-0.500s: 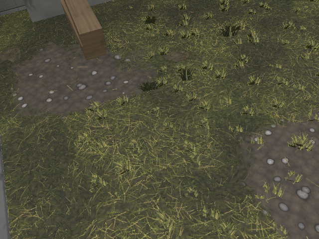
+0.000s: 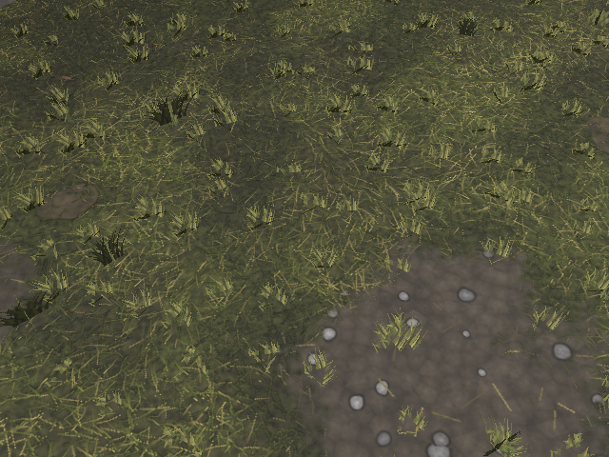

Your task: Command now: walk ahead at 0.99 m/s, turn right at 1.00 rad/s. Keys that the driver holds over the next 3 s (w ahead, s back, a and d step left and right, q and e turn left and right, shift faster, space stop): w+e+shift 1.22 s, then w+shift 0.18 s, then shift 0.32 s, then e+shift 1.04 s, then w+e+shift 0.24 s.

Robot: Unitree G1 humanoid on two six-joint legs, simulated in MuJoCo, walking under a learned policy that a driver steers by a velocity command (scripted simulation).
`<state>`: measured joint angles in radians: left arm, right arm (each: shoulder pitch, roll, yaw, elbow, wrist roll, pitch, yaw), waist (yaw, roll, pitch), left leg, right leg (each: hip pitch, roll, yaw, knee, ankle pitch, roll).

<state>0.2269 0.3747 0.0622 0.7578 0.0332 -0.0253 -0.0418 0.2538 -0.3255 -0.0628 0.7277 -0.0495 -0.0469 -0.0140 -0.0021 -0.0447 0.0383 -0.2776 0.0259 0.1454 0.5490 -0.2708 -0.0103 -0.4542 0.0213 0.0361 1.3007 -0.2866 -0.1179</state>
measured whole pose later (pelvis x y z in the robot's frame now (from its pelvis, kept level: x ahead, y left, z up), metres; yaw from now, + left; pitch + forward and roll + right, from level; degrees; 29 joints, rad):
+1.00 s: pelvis +0.88 -0.30 +0.00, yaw -57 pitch +1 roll +3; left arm 0.00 0.36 0.04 0.62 0.04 0.00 -0.08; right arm 0.49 -0.33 -0.07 0.88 -0.03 -0.08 0.00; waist -0.06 -0.05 0.03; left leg 0.05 0.00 0.24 0.31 -0.35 -0.01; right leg -0.79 -0.05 -0.02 1.12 -0.10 -0.11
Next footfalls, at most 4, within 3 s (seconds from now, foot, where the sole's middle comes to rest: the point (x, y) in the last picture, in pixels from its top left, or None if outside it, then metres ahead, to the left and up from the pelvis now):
0.30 right None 0.46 -0.10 -0.77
0.72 left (374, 279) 0.93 -0.15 -0.77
1.18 right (537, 250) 1.02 -0.60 -0.77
1.56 left None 1.29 -0.99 -0.77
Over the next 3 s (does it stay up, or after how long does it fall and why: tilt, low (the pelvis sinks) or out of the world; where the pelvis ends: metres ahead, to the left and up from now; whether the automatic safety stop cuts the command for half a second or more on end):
stays up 1.11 -1.05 0.00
